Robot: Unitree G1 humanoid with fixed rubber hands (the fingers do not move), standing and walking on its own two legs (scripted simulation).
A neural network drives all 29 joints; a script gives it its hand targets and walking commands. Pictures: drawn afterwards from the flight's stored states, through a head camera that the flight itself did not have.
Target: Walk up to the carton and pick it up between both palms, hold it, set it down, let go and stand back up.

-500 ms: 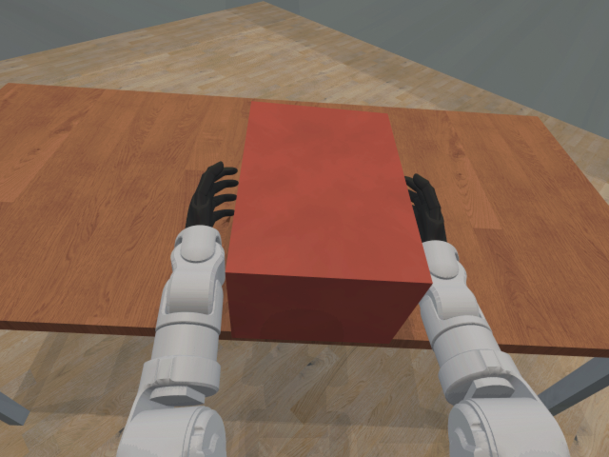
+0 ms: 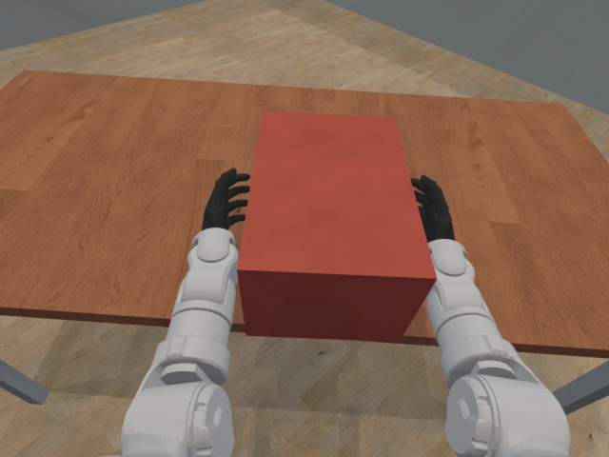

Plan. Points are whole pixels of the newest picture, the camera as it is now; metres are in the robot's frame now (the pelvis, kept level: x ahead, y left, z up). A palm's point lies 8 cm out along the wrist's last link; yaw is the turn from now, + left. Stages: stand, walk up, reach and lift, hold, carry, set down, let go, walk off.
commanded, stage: set down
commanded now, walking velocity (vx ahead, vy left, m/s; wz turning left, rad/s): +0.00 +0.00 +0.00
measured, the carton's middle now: (326, 218) +0.42 +0.02 +0.08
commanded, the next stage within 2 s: none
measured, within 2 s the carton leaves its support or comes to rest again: rests again in 0.82 s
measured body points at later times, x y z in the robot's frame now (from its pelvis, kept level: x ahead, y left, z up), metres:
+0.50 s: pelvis +0.00 -0.01 +0.00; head +0.06 -0.01 +0.44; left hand +0.41 +0.17 +0.05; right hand +0.44 -0.13 +0.06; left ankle -0.01 +0.13 -0.75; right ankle -0.01 -0.11 -0.75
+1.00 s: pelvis +0.01 -0.01 -0.01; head +0.10 -0.02 +0.43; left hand +0.43 +0.16 +0.02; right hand +0.46 -0.14 +0.03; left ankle -0.01 +0.13 -0.75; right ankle -0.01 -0.11 -0.75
